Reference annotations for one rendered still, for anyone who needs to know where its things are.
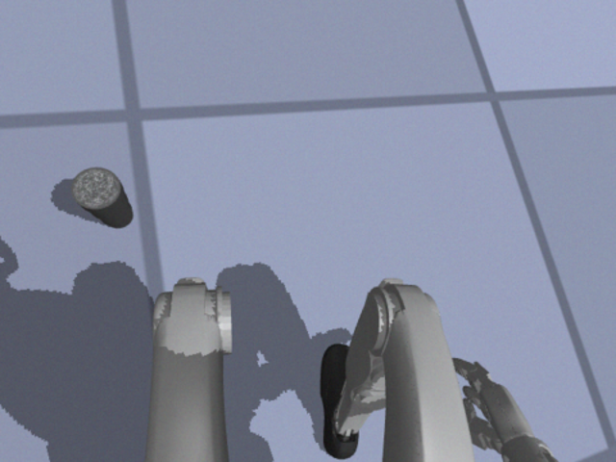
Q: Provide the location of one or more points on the right robot hand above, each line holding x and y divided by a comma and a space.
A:
506, 420

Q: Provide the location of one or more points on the cup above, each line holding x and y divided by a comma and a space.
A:
99, 191

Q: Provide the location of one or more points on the right robot foot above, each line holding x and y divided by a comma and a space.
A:
333, 377

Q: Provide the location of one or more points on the right robot arm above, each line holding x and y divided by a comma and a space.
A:
526, 449

